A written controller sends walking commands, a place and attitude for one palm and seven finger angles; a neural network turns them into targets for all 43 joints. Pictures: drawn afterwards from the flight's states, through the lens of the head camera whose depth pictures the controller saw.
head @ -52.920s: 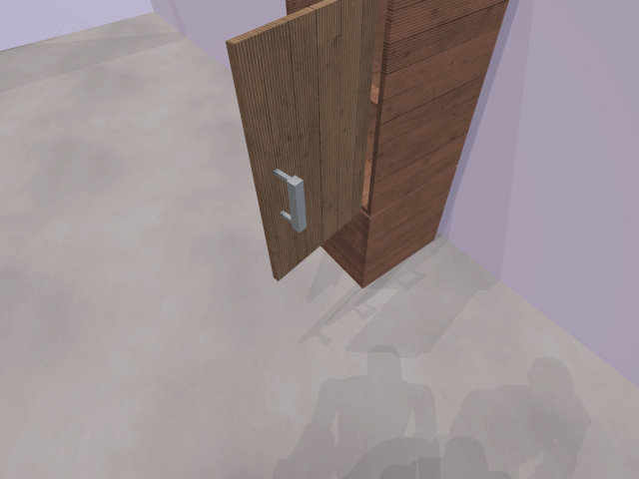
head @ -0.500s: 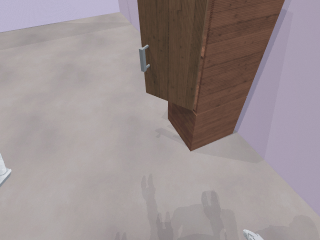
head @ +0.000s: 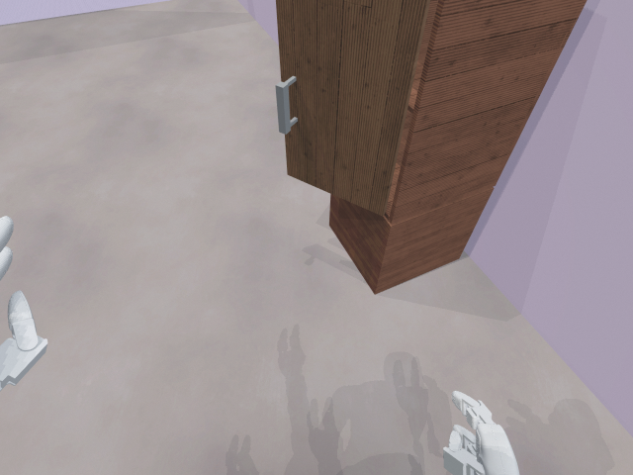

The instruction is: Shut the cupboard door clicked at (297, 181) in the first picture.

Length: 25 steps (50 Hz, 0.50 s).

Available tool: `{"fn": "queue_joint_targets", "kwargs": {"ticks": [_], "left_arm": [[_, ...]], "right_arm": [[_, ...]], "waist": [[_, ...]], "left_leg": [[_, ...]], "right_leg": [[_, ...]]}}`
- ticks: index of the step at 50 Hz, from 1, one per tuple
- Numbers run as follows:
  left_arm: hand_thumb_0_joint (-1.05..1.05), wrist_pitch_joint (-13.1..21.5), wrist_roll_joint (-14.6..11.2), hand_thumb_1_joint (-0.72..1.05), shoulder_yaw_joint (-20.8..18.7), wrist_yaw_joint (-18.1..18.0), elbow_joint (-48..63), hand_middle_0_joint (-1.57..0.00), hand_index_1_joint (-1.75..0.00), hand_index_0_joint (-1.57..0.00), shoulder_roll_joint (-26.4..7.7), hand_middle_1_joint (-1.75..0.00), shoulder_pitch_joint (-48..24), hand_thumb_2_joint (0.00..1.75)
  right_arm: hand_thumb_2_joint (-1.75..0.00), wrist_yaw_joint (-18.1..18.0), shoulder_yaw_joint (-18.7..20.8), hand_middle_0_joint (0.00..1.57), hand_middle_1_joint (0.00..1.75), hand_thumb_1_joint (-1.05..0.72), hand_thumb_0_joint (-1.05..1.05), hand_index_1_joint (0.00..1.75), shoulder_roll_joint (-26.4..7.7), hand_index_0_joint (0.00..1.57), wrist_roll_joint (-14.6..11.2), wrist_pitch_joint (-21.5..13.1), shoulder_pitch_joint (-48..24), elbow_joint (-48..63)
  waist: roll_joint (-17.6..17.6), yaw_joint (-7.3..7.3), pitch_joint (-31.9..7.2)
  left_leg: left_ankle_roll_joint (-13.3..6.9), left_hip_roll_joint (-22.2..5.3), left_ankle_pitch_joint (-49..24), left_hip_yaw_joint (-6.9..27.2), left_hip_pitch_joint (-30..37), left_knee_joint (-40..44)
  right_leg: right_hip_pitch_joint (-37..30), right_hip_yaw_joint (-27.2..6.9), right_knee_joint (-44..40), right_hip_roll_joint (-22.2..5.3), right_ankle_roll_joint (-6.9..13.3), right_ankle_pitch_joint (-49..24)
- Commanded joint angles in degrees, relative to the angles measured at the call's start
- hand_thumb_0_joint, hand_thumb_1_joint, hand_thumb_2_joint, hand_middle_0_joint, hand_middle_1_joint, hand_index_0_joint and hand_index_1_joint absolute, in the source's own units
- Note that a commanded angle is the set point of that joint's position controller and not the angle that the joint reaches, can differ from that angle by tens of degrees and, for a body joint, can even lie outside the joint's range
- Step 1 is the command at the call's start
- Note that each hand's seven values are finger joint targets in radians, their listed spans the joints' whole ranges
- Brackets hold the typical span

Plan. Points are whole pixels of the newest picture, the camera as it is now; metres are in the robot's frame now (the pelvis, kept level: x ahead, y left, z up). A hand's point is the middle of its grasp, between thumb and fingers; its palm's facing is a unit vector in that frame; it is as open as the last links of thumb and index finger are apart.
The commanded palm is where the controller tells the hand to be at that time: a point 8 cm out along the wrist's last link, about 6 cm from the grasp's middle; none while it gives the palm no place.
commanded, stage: stop stepping back and stand still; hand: left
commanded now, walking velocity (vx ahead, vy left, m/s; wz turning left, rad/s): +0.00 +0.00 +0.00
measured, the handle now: (288, 105) +0.96 +0.13 -0.07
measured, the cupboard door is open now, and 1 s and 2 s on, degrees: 33 33 33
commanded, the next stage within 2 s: let the arm hang, fingers relaxed in 0.16 s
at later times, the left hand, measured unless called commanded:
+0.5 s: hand out of the picture +0.10 +0.20 -0.13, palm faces -0.01 -0.97 -0.25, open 7.4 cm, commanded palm none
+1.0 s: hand out of the picture -0.09 +0.20 -0.17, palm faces +0.05 -0.98 -0.21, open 7.4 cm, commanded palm none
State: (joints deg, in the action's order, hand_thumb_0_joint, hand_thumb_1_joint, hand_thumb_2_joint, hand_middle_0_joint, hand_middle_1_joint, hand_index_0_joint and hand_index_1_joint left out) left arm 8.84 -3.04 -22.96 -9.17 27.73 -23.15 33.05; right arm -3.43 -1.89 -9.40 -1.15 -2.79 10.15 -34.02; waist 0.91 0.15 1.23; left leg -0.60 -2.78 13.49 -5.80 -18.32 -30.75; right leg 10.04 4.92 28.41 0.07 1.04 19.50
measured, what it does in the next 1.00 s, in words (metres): stands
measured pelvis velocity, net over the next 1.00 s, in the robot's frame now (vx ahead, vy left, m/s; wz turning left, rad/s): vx -0.04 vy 0.02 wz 0.01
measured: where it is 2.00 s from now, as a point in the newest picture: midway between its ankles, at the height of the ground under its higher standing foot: outside the picture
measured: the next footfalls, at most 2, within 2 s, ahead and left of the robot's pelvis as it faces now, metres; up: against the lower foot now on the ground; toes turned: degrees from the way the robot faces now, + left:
none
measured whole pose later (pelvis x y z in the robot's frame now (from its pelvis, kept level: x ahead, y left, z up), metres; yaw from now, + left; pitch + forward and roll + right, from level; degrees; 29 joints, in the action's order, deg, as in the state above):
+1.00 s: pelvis -0.04 +0.02 +0.01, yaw +1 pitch -2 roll -1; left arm -0.9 0.9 -0.7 -1.6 -65.2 -8.8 22.0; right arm -1.3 -0.3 -7.8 1.1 1.8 17.5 -63.1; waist 1.6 0.6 2.1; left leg -2.7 -0.6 7.7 -5.9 -14.9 -24.8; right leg 7.7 5.3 25.2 -1.7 -0.2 15.1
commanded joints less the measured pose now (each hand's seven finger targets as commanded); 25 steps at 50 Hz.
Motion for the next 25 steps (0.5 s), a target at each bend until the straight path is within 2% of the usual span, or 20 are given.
{"fn": "queue_joint_targets", "kwargs": {"ticks": [1,3,4,5,7,9,12,13,14,15,16,18,20,22,23,25], "left_arm": [[0.0,3.07,-0.25,0.9,-8.04,-1.72,15.04,-0.2,-0.3,-0.2,-12.11,-0.3,-3.11,0.9],[0.0,3.29,-0.3,0.9,-9.36,-2.04,15.59,-0.2,-0.3,-0.2,-13.13,-0.3,-2.85,0.9],[0.0,3.35,-0.21,0.9,-10.67,-2.17,16.59,-0.2,-0.3,-0.2,-14.77,-0.3,-3.31,0.9],[0.0,3.43,-0.28,0.9,-9.48,-2.1,15.99,-0.2,-0.3,-0.2,-13.1,-0.3,-2.91,0.9],[0.0,3.59,-0.27,0.9,-9.02,-2.07,14.72,-0.2,-0.3,-0.2,-12.05,-0.3,-1.98,0.9],[0.0,3.57,-0.33,0.9,-9.68,-2.04,12.54,-0.2,-0.3,-0.2,-12.13,-0.3,-0.32,0.9],[0.0,3.14,-0.54,0.9,-7.81,-1.62,8.86,-0.2,-0.3,-0.2,-9.91,-0.3,0.33,0.9],[0.0,-5.01,3.34,0.9,17.93,6.68,-30.03,-0.2,-0.3,-0.2,-0.83,-0.3,-6.38,0.9],[0.0,-8.97,3.8,0.9,16.93,8.01,-32.25,-0.2,-0.3,-0.2,0.78,-0.3,-8.11,0.9],[0.0,-9.94,3.81,0.9,16.81,8.55,-32.57,-0.2,-0.3,-0.2,1.02,-0.3,-7.8,0.9],[0.0,-9.67,3.99,0.9,17.53,8.86,-35.22,-0.2,-0.3,-0.2,2.18,-0.3,-9.57,0.9],[0.0,-9.1,4.16,0.9,18.18,9.21,-41.59,-0.2,-0.3,-0.2,1.14,-0.3,-12.67,0.9],[0.0,-8.94,4.2,0.9,19.04,8.97,-48.25,-0.2,-0.3,-0.2,0.98,-0.3,-14.77,0.9],[0.0,-9.16,4.14,0.9,19.95,8.55,-55.35,-0.2,-0.3,-0.2,1.53,-0.3,-16.41,0.9],[0.0,-9.38,4.01,0.9,20.35,8.34,-58.22,-0.2,-0.3,-0.2,1.58,-0.3,-17.08,0.9],[0.0,-9.67,3.76,0.9,20.8,8.0,-63.39,-0.2,-0.3,-0.2,1.94,-0.3,-17.06,0.9]], "right_arm": [[-0.9,-1.29,3.38,0.2,0.3,-0.9,0.0,0.3,-8.24,0.2,-0.14,-1.93,-2.93,8.66],[-0.9,-1.5,3.17,0.2,0.3,-0.9,0.0,0.3,-7.98,0.2,-0.02,-1.82,-2.86,8.6],[-0.9,-1.58,3.27,0.2,0.3,-0.9,0.0,0.3,-8.28,0.2,-0.01,-1.87,-3.13,8.59],[-0.9,-1.55,3.05,0.2,0.3,-0.9,0.0,0.3,-7.88,0.2,0.02,-1.83,-2.88,8.53],[-0.9,-1.44,3.07,0.2,0.3,-0.9,0.0,0.3,-7.95,0.2,0.04,-1.83,-2.64,8.3],[-0.9,-1.38,3.26,0.2,0.3,-0.9,0.0,0.3,-8.32,0.2,0.05,-2.02,-2.29,7.95],[-0.9,-1.11,3.37,0.2,0.3,-0.9,0.0,0.3,-8.53,0.2,-0.2,-1.69,-1.9,7.7],[-0.9,3.98,5.11,0.2,0.3,-0.9,0.0,0.3,-19.19,0.2,-0.48,-5.85,-7.21,-1.01],[-0.9,3.99,6.38,0.2,0.3,-0.9,0.0,0.3,-16.99,0.2,0.59,-4.16,-2.18,-3.13],[-0.9,3.74,5.97,0.2,0.3,-0.9,0.0,0.3,-16.81,0.2,0.89,-3.15,-1.05,-2.6],[-0.9,3.74,5.14,0.2,0.3,-0.9,0.0,0.3,-15.6,0.2,1.33,-2.27,-0.16,-3.34],[-0.9,3.82,3.96,0.2,0.3,-0.9,0.0,0.3,-15.24,0.2,1.65,-0.51,-0.69,-4.0],[-0.9,3.67,3.35,0.2,0.3,-0.9,0.0,0.3,-13.89,0.2,2.02,0.56,-0.01,-4.8],[-0.9,3.64,2.9,0.2,0.3,-0.9,0.0,0.3,-12.39,0.2,2.6,1.81,0.96,-6.88],[-0.9,3.6,2.78,0.2,0.3,-0.9,0.0,0.3,-12.29,0.2,2.73,2.32,1.55,-7.98],[-0.9,3.57,2.41,0.2,0.3,-0.9,0.0,0.3,-11.96,0.2,2.79,2.84,1.64,-10.17]], "waist": [[0.04,0.47,-11.44],[1.09,0.36,-10.63],[2.59,0.3,-10.42],[3.63,0.43,-9.15],[5.73,0.38,-8.31],[5.84,0.25,-7.68],[2.86,0.38,-6.18],[3.26,1.37,-1.5],[1.91,1.19,-5.59],[3.03,0.89,-4.64],[1.48,0.31,-4.94],[-6.18,-0.32,-3.85],[-12.95,0.11,-4.29],[-14.93,0.71,-3.47],[-12.3,0.98,-3.29],[-3.28,0.77,-2.98]], "left_leg": [[-0.55,-4.28,-19.52,5.59,6.24,1.98],[-0.61,-4.07,-18.46,5.76,5.82,2.4],[-0.43,-3.98,-18.07,5.89,5.4,2.32],[-0.31,-3.93,-17.84,6.01,4.8,2.68],[-0.43,-4.21,-16.42,6.25,4.81,4.0],[-0.47,-4.61,-14.4,7.1,3.5,5.29],[-0.39,-4.47,-11.45,6.58,2.31,5.26],[-0.43,-5.08,-19.47,6.12,-0.13,-2.39],[-0.3,-5.48,-18.1,5.98,2.86,-1.02],[-0.74,-6.06,-13.99,6.25,2.37,-0.24],[-1.57,-6.4,-11.2,7.74,-0.26,1.07],[-2.18,-5.7,-8.48,9.34,-2.54,2.19],[-1.63,-3.83,-8.75,8.89,-0.37,0.54],[-1.01,-1.93,-9.75,7.26,2.96,-1.2],[-0.89,-1.88,-10.74,7.18,4.11,-0.56],[-1.1,-2.69,-12.03,8.23,4.36,2.6]], "right_leg": [[-3.96,-5.75,-2.14,-5.91,-0.45,-26.86],[-3.7,-5.66,-2.88,-5.6,-0.46,-25.14],[-3.77,-5.8,-3.02,-5.95,-0.29,-24.62],[-3.37,-5.49,-3.16,-5.79,-0.15,-23.26],[-2.41,-5.22,-3.7,-4.82,-0.37,-20.39],[-2.66,-4.66,-4.34,-4.23,-0.54,-17.58],[-1.62,-5.28,-5.97,-4.35,-0.68,-15.83],[4.5,-1.76,1.15,-8.8,0.36,-22.59],[5.11,-4.87,-1.09,-8.09,0.81,-18.44],[5.82,-4.07,-1.07,-7.88,0.51,-13.86],[5.55,-3.26,0.08,-6.7,0.43,-9.45],[4.07,-3.52,-0.59,-6.07,0.69,-6.83],[4.16,-5.64,-2.46,-8.24,2.06,-8.06],[6.65,-6.77,-3.31,-10.07,3.26,-10.31],[6.81,-6.57,-3.27,-9.95,3.31,-9.7],[5.07,-5.74,-3.01,-8.12,2.14,-5.6]]}}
